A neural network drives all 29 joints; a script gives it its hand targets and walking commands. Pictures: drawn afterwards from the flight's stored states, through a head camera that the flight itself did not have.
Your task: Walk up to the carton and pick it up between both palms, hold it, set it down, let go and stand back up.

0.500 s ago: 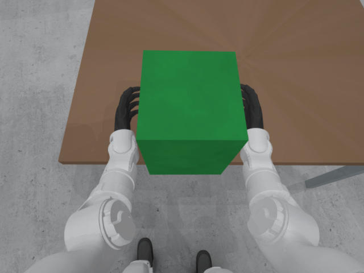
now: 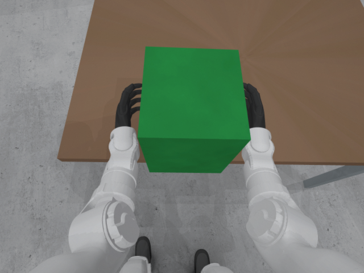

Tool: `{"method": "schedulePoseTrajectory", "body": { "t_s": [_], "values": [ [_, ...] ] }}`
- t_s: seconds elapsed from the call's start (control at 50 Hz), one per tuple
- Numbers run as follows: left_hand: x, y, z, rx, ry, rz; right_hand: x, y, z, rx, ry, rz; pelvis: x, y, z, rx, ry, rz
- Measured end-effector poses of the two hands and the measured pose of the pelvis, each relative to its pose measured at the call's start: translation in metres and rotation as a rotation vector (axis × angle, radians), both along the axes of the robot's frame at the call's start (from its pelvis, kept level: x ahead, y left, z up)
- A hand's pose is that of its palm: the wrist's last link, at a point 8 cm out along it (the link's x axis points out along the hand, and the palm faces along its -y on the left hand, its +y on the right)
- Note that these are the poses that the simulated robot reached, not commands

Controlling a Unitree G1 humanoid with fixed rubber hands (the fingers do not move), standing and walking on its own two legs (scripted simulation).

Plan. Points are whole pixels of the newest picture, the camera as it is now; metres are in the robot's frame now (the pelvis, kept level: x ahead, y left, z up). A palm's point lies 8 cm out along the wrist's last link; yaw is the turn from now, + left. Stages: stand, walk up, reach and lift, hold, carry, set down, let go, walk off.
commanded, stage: set down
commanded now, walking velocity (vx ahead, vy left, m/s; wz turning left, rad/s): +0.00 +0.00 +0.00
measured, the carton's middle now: (188, 118) +0.45 -0.01 -0.04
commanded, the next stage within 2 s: none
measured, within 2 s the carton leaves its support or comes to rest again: rests again in 0.22 s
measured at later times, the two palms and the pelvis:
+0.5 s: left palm (108, 110) +0.44 +0.18 +0.01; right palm (253, 103) +0.46 -0.15 +0.01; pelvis -0.02 +0.01 -0.02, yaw -2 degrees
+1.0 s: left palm (105, 100) +0.45 +0.18 +0.03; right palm (271, 93) +0.47 -0.18 +0.04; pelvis -0.02 +0.01 -0.02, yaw -2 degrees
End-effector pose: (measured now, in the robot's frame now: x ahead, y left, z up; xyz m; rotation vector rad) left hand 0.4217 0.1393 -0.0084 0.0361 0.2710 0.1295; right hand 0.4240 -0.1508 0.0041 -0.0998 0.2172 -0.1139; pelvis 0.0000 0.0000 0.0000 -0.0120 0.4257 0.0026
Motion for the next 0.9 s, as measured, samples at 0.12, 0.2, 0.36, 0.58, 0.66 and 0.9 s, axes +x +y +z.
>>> {"method": "schedulePoseTrajectory", "body": {
  "t_s": [0.12, 0.2, 0.36, 0.58, 0.66, 0.9],
  "values": [
    [0.001, 0.000, 0.000, 0.012, 0.006, 0.001, 0.001, -0.001, -0.001, 0.014, 0.003, 0.001, -0.002, 0.000, -0.001, 0.000, 0.005, -0.010],
    [0.002, 0.002, -0.003, 0.005, 0.031, 0.010, 0.005, 0.000, -0.002, 0.026, 0.027, 0.018, -0.003, 0.001, -0.003, -0.001, 0.024, -0.021],
    [0.013, 0.016, 0.004, -0.028, 0.048, 0.032, 0.027, 0.007, 0.000, 0.070, 0.068, 0.054, -0.009, 0.007, -0.018, -0.019, 0.106, -0.028],
    [0.012, 0.047, 0.013, 0.017, 0.058, 0.020, 0.038, -0.009, 0.012, 0.055, 0.061, 0.050, -0.018, 0.010, -0.024, -0.031, 0.110, -0.003],
    [0.007, 0.056, 0.002, 0.027, 0.064, 0.023, 0.031, -0.025, 0.005, 0.039, 0.079, 0.030, -0.021, 0.009, -0.026, -0.032, 0.131, 0.001],
    [0.024, 0.042, 0.016, -0.002, -0.005, -0.004, 0.042, -0.037, 0.016, 0.056, 0.020, 0.059, -0.024, 0.009, -0.029, -0.030, 0.174, -0.010]
  ]
}}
